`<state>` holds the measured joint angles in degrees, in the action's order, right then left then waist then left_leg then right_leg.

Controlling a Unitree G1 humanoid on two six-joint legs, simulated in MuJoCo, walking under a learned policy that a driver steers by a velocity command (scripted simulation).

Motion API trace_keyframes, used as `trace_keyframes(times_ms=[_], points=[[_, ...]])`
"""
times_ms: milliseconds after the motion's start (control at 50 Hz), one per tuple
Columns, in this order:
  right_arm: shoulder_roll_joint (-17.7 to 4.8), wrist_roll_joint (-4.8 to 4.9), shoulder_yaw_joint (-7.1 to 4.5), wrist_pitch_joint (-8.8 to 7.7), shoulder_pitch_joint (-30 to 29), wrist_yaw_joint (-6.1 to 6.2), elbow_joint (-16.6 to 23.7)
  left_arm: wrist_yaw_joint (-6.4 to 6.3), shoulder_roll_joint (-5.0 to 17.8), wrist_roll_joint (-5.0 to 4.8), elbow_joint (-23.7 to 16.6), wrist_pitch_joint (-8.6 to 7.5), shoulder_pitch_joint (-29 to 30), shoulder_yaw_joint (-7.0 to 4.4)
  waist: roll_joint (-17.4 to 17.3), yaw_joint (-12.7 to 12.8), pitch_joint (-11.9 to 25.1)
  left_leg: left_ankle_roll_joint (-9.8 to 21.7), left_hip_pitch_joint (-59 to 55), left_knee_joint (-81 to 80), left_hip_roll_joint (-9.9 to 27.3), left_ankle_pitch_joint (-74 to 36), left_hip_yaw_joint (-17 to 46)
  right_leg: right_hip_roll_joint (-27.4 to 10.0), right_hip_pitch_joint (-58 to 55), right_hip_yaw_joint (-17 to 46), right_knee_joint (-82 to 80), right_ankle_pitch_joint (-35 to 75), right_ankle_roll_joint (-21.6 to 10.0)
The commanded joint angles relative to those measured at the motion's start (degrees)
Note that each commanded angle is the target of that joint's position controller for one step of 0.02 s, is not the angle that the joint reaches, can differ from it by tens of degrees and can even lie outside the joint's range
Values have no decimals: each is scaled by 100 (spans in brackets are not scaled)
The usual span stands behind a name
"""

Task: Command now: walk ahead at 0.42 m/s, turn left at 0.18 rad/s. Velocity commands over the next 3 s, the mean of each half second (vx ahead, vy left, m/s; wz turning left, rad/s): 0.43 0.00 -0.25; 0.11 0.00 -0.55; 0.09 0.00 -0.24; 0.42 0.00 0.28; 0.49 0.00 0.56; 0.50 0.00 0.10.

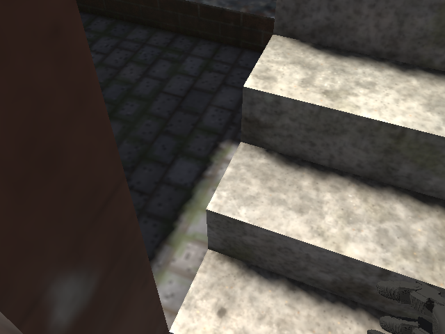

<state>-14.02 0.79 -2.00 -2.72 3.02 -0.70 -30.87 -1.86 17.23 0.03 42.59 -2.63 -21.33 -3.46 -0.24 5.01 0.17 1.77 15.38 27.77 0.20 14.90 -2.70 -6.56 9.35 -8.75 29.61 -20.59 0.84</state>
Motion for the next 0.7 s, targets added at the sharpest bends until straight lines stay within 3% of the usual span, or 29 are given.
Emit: trace_keyframes(times_ms=[20, 40, 60, 80, 100, 140, 160, 200, 220, 240, 280, 340, 360, 400, 420, 440, 460, 480, 500, 520, 540, 560, 580, 600, 620, 640, 660, 680, 700], points=[[-1606, -119, -456, -24, 1822, 10, -178, 147, 175, 127, -808, -243, 414, 144, -1971, -788, 1157, 1550, -3246, -868, 1940, -2032, 3026, 535, 3577, 561, 3435, -1154, -26], [-903, -103, -308, -44, 1954, -52, -318, 184, 693, -60, -679, -210, 491, 1, -1068, -998, 1071, 1823, -2807, -931, 2099, -2001, 2845, 272, 3706, 1083, 4427, -1119, 81], [-698, -74, -236, -66, 1878, -59, -403, 238, 744, -135, -589, -155, 412, -49, -764, -832, 684, 1636, -2530, -849, 1883, -1893, 2307, 273, 3966, 1267, 4876, -850, 69], [-588, -73, -195, -85, 1651, -54, -389, 242, 627, -121, -556, -117, 466, -28, -380, -728, 405, 1333, -2135, -853, 1657, -1795, 1869, 249, 4066, 1506, 4883, -337, 24], [-546, -35, -175, -116, 1276, -34, -356, 238, 503, -26, -595, -60, 604, -10, -301, -541, 115, 1125, -1606, -1017, 1528, -2035, 1580, 277, 3987, 1732, 4687, 280, 52], [-564, -245, -188, -129, 1107, 111, -453, 158, 276, 164, -285, 65, 24, 18, -448, -277, 6, 860, -778, -1173, 1209, -3148, 729, 426, 3162, 1663, 4417, 1013, 242], [-351, -317, -131, -144, 1207, 175, -569, 128, 100, 131, -178, 101, -191, 35, -493, -235, 122, 889, -794, -1093, 1231, -3607, 583, 522, 2968, 1654, 4589, 1055, 306], [-100, -352, -19, -180, 1253, 273, -665, 41, 218, 58, -92, 202, -430, -75, -428, -159, -1, 860, -636, -1006, 1226, -3922, 425, 615, 2698, 1914, 4295, 1296, 397], [-104, -335, -8, -133, 1386, 356, -790, 9, 119, 83, -25, 285, -496, -95, -563, -232, 17, 909, -649, -1014, 1314, -3883, 313, 734, 2643, 1675, 4746, 1161, 465], [-287, -317, -54, -64, 1554, 407, -887, -13, 91, 43, -6, 376, -555, -130, -819, -305, -99, 1047, -802, -1138, 1497, -3342, 475, 824, 2959, 1450, 5503, 837, 515], [-544, -204, -176, -52, 1913, 351, -1142, -132, -64, -13, -181, 384, -256, -119, -514, -511, -621, 1284, -1350, -1489, 1987, -2279, 1003, 834, 4453, 1547, 7295, -8, 511], [-399, -38, -165, -41, 2522, 422, -1571, -210, -209, -5, -340, 378, 107, -35, -233, -656, -1162, 1057, -2711, -1391, 2092, -1799, 925, 769, 6566, 1824, 8998, -763, 250], [-641, -140, -244, 26, 2349, 441, -1461, -65, -289, -3, -420, 298, 80, 45, -77, -454, -1387, 801, -2731, -1144, 1979, -2647, 516, 506, 6743, 2201, 8276, -413, 246], [-756, -165, -320, 231, 2105, 493, -1275, 32, -291, -117, -622, 231, 347, 59, -60, -564, -1017, 866, -2774, -1117, 1913, -3697, -41, 539, 6449, 1662, 8591, -563, 463], [-1026, -503, -246, 72, 1956, 359, -1386, 63, -585, 286, -1046, 342, 1284, 89, 272, -648, -1073, 781, -1789, -1556, 1739, -3900, -596, 754, 5606, 844, 7246, -946, 123], [-879, -415, -198, 39, 1584, 343, -1368, 94, -691, 310, -1181, 381, 1427, 132, 336, -523, -1217, 539, -1166, -1549, 1282, -4082, -1074, 652, 4634, 473, 5653, -668, 0], [-835, -300, -129, 55, 1385, 337, -1342, 34, -943, 263, -1079, 410, 1149, 164, 35, -501, -1020, 500, -802, -1345, 1079, -5584, -1307, 830, 3854, -37, 5109, -432, -290], [-949, -233, -124, 22, 815, 368, -1097, 70, -853, 246, -925, 432, 398, 138, -267, -204, -409, 472, -656, -876, 1069, -7132, -1409, 813, 2550, -70, 3857, 453, -467], [-969, -75, -127, -9, 680, 397, -968, 100, -441, 257, -397, 374, -844, -41, -232, 40, 586, 458, -1490, 341, 896, -8603, -1318, 1114, 1642, 88, 3229, 1216, -642], [-1061, 44, -117, -64, 649, 364, -958, 125, -237, 194, -293, 278, -1228, -143, -430, 145, 1127, 319, -2253, 1592, 1007, -8484, -1204, 1165, 1076, 320, 1637, 2080, -547], [-959, 66, -195, -14, 427, 309, -896, 110, -150, 15, -123, 211, -1509, -202, -853, 347, 1621, -20, -2595, 2350, 1254, -7278, -813, 842, 427, 710, -285, 2880, -645], [-943, 337, -275, 25, 95, 273, -758, 161, -265, 84, 122, 241, -2052, -209, -574, 880, 1572, -134, -2434, 3740, 808, -5522, -947, 945, -420, 514, -2426, 4330, -801], [-605, 329, -178, -35, 193, 59, -898, 179, -307, 226, 674, 209, -1869, -154, 1150, 830, 434, 48, -370, 5626, -219, 1116, -1059, 954, -1327, 596, -3415, 5610, -864], [194, 66, 13, -67, 605, 64, -420, 165, 574, 319, 832, 93, -2149, -269, 1970, -258, 113, -278, 3185, 8258, -729, 2796, -261, -182, -3199, 1976, 264, 12671, -1331], [376, -114, 179, -106, 430, 44, -494, 51, 697, 363, 744, 11, -2382, -285, 1079, 130, 1036, -164, 3915, 9271, -560, 2219, -21, -510, -3473, 2293, 70, 11879, -1641], [235, -174, 153, -83, -102, 84, -258, -10, 494, 351, 761, 75, -2346, -228, 541, 259, 870, -195, 4399, 9931, -539, 1795, -117, -423, -2917, 2605, -368, 9471, -1875], [275, -273, 186, -61, -520, 100, 39, -77, 324, 339, 829, 93, -2108, -170, 399, 80, 614, -110, 5147, 10448, -363, 1971, 37, -437, -2797, 2820, -422, 8007, -1934], [285, -330, 217, 1, -783, 73, 212, -145, 154, 265, 884, 72, -2019, -112, 231, 60, 476, -40, 5673, 10856, -260, 2218, 180, -459, -2616, 2932, -430, 7334, -1909], [233, -306, 232, 71, -909, 53, 404, -210, 71, 180, 827, 60, -1715, -62, 199, -53, 194, -20, 5795, 10947, -189, 2455, 368, -542, -1926, 2892, -664, 6440, -1892]])
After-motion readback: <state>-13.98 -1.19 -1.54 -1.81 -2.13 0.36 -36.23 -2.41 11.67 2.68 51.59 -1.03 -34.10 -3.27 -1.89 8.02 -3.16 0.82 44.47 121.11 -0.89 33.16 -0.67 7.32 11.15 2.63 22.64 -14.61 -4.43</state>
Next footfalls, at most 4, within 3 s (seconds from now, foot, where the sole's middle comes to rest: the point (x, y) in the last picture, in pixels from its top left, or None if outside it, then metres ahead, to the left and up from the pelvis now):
0.58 right None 0.18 -0.11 -0.77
0.92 left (262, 323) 0.46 -0.03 -0.58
1.50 right None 0.12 -0.21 -0.77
1.90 left None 0.41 0.00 -0.57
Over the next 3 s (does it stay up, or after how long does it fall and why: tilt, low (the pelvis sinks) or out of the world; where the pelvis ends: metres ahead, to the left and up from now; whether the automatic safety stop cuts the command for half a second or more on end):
stays up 0.63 -0.08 0.32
